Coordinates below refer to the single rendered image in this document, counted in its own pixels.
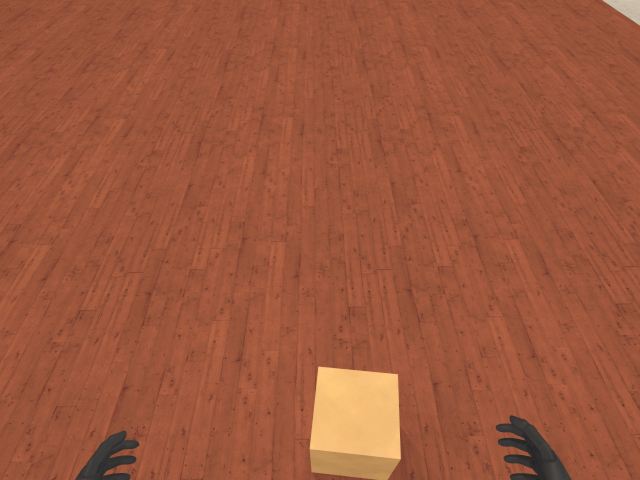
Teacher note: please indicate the robot right hand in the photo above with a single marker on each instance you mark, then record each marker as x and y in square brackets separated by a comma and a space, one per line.
[543, 460]

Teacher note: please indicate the carton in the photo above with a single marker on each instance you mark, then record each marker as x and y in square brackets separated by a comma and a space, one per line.
[356, 427]

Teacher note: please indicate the robot left hand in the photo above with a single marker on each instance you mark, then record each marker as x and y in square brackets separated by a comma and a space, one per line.
[101, 462]

